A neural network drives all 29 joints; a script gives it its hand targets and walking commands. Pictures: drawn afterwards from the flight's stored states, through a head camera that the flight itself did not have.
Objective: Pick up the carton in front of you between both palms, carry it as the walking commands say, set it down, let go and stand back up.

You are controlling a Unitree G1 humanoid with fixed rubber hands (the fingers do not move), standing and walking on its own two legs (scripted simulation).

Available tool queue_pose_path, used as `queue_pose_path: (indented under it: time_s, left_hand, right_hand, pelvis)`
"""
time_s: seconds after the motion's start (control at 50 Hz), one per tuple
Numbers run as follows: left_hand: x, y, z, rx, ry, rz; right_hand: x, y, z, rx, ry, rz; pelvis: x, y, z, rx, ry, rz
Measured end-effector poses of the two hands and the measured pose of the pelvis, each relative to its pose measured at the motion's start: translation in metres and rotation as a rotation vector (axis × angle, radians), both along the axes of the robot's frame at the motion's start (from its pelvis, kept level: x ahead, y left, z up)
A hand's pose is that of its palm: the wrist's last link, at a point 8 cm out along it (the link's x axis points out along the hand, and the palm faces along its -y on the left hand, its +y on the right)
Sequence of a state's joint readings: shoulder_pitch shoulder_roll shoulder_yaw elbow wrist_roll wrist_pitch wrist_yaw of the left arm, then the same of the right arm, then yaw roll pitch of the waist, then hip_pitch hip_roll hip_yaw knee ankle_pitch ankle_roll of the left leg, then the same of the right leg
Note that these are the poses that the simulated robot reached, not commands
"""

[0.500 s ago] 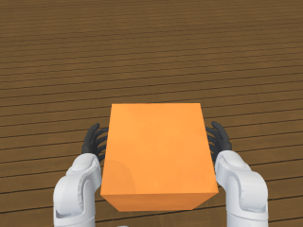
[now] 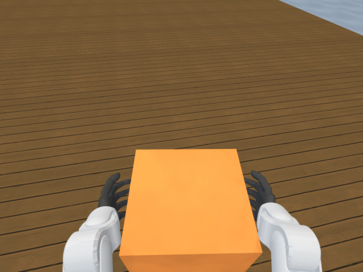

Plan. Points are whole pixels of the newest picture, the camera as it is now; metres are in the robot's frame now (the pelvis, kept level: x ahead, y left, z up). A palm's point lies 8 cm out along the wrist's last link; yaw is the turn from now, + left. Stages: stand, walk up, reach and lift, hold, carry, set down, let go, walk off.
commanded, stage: carry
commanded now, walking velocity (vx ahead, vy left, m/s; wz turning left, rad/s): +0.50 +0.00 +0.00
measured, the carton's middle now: (186, 221) +0.24 -0.01 +0.01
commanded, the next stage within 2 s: none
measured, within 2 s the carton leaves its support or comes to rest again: neither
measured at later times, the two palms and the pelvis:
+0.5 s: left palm (137, 113) +0.53 +0.12 +0.09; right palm (236, 109) +0.55 -0.18 +0.08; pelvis +0.31 -0.05 +0.00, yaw +3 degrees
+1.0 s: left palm (137, 78) +0.76 +0.14 +0.08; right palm (217, 77) +0.76 -0.16 +0.08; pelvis +0.53 -0.01 -0.01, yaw +1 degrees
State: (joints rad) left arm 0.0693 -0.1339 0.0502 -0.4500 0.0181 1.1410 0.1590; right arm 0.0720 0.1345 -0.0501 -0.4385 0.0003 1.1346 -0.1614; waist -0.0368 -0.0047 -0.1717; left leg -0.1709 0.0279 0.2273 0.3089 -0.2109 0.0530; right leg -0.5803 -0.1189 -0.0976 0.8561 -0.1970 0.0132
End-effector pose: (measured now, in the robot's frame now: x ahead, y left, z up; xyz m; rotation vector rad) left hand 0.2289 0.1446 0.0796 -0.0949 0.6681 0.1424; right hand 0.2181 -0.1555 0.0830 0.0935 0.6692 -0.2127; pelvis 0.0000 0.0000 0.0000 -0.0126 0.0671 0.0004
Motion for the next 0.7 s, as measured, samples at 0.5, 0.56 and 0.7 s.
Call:
queue_pose_path:
  time_s: [0.5, 0.56, 0.7]
  left_hand:
    - [0.301, -0.029, 0.007, 0.037, -0.01, 0.117]
    - [0.342, -0.025, 0.013, 0.037, -0.046, 0.095]
    - [0.438, 0.0, -0.008, -0.006, -0.073, 0.062]
  right_hand:
    - [0.335, -0.028, -0.004, 0.044, -0.012, 0.113]
    - [0.371, -0.025, 0.002, 0.042, -0.048, 0.092]
    - [0.456, 0.0, -0.007, -0.011, -0.074, 0.066]
  pelvis:
    - [0.314, -0.05, 0.002, 0.036, 0.01, 0.048]
    - [0.352, -0.042, 0.0, 0.032, 0.003, 0.045]
    - [0.441, -0.014, -0.024, 0.026, -0.024, 0.023]
